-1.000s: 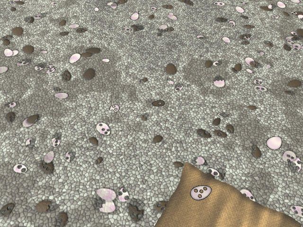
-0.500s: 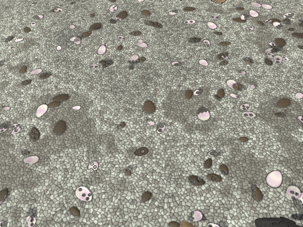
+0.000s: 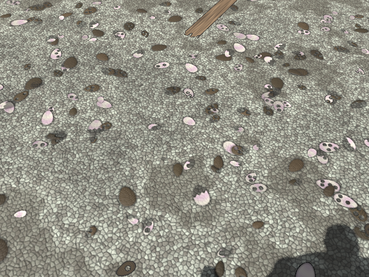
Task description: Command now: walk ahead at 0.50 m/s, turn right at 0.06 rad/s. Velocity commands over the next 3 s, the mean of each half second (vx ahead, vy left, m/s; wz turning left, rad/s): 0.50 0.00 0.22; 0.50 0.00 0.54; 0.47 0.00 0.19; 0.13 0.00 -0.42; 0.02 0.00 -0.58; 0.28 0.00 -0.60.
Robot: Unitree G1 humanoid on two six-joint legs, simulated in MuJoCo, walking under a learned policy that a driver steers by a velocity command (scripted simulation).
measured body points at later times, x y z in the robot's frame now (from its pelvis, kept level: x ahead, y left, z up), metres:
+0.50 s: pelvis +0.26 -0.04 +0.00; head +0.28 -0.05 +0.45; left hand +0.21 +0.21 -0.14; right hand +0.40 -0.28 -0.14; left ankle +0.35 +0.12 -0.67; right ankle +0.21 -0.11 -0.75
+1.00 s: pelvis +0.50 +0.06 +0.00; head +0.52 +0.09 +0.45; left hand +0.53 +0.35 -0.12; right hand +0.64 -0.18 -0.13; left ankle +0.46 +0.08 -0.75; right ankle +0.67 -0.07 -0.67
